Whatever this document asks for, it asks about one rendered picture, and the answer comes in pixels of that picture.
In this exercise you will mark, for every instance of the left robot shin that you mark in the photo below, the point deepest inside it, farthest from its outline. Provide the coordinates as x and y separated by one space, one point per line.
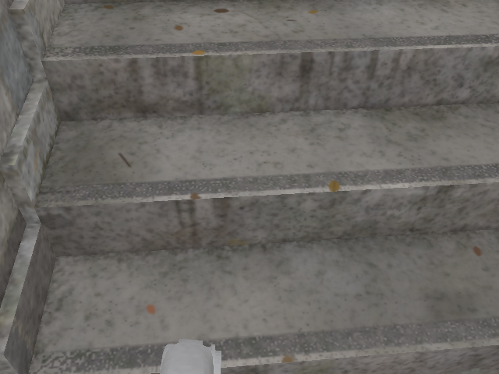
164 352

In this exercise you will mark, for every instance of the robot left thigh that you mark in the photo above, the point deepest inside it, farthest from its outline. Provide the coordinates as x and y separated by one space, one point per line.
191 357

